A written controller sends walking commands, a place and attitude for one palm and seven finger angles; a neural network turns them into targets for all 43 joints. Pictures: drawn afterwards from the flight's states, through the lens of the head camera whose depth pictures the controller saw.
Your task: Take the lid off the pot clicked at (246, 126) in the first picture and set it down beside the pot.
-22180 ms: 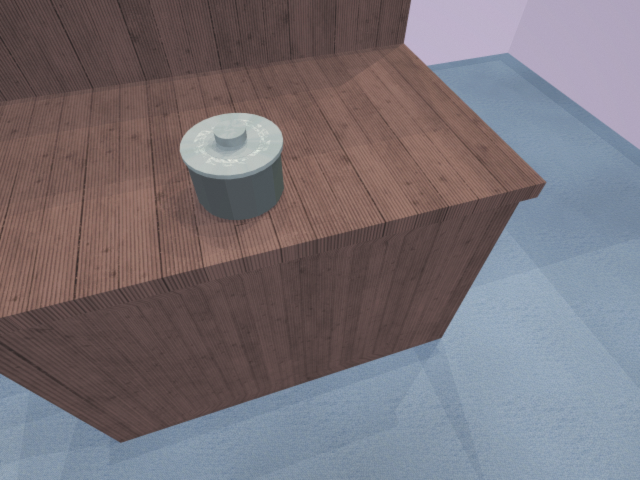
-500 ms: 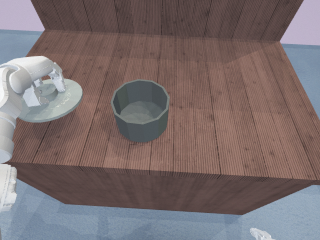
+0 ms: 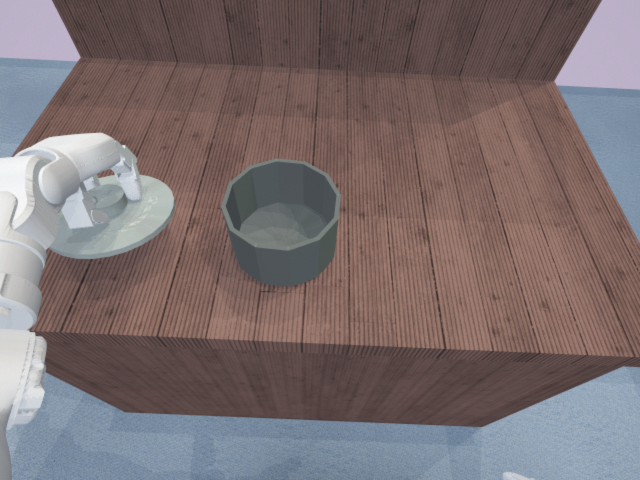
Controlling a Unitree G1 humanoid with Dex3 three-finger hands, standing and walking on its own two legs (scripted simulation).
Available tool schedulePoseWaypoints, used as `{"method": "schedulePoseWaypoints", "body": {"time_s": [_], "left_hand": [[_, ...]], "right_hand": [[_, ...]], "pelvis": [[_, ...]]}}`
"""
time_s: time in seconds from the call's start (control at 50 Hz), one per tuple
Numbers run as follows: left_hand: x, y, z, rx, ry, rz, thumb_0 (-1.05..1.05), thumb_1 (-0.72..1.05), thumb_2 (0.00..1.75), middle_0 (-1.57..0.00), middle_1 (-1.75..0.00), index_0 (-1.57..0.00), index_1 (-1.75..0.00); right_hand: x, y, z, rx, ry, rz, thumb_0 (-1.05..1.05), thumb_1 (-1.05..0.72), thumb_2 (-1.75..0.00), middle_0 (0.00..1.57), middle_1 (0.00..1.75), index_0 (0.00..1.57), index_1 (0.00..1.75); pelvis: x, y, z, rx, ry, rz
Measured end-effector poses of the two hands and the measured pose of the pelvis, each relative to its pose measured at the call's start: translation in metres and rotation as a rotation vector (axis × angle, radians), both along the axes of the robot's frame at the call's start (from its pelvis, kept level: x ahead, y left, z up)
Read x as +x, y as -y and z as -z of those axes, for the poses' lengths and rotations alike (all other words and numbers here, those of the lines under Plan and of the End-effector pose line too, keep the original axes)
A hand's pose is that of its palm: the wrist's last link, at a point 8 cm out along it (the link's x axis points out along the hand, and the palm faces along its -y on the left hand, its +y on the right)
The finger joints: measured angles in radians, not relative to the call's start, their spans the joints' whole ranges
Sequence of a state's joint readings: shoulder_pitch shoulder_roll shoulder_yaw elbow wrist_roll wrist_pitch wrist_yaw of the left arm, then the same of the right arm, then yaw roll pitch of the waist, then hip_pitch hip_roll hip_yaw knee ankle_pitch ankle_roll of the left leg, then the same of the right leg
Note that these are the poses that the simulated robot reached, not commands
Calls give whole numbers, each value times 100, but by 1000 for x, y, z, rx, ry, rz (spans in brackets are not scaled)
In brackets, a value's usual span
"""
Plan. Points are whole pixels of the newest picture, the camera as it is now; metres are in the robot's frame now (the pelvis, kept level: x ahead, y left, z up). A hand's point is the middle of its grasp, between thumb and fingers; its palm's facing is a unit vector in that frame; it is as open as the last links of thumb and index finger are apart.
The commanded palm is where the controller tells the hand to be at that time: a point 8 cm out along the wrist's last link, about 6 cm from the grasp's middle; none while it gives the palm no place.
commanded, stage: lower the lid onto the table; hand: left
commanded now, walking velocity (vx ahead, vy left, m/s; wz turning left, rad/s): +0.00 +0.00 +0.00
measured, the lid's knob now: (105, 200) +0.45 +0.29 +0.06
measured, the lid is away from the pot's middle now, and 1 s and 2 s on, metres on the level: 0.24 0.23 0.24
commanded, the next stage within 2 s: open the fingers wide in 1.12 s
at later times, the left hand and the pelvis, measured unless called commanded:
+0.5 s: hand (103, 220) +0.42 +0.28 +0.06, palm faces -0.50 -0.07 -0.86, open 7.8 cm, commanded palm +0.45 +0.29 +0.14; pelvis +0.00 -0.01 +0.00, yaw +0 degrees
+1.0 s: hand (111, 222) +0.43 +0.28 +0.04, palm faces -0.51 -0.10 -0.85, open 7.8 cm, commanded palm +0.46 +0.29 +0.10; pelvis +0.00 -0.02 -0.01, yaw -1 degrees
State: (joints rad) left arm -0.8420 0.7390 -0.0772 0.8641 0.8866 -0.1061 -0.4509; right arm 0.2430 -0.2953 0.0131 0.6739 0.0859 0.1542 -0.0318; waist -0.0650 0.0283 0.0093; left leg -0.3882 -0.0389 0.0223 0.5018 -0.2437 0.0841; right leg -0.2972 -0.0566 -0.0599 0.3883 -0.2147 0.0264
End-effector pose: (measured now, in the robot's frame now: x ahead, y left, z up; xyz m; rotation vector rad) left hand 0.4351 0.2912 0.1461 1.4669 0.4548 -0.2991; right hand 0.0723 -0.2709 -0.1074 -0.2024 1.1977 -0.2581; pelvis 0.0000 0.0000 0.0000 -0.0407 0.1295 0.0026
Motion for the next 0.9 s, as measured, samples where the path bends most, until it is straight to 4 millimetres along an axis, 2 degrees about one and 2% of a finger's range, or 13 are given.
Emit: {"method": "schedulePoseWaypoints", "body": {"time_s": [0.2, 0.54, 0.9], "left_hand": [[2, 2, 7, 6, 11, 16, 3, 9, 102, -67, -76, -75, -83], [-9, 5, 30, 3, -41, 15, 3, 9, 102, -67, -76, -75, -83], [1, 7, 43, 0, -54, -6, 3, 8, 102, -68, -77, -75, -84]], "right_hand": [[-9, 2, 0, -3, -15, 28, 1, -91, -89, 20, 30, 20, 30], [-7, 8, 3, -15, -11, 20, 1, -91, -89, 21, 30, 21, 30], [-43, 26, 5, -53, -82, 85, 1, -91, -89, 21, 30, 21, 30]], "pelvis": [[2, 0, 0, 0, -7, 6], [-1, 7, 2, 1, -11, 6], [-1, 14, 7, 1, -42, 21]]}}
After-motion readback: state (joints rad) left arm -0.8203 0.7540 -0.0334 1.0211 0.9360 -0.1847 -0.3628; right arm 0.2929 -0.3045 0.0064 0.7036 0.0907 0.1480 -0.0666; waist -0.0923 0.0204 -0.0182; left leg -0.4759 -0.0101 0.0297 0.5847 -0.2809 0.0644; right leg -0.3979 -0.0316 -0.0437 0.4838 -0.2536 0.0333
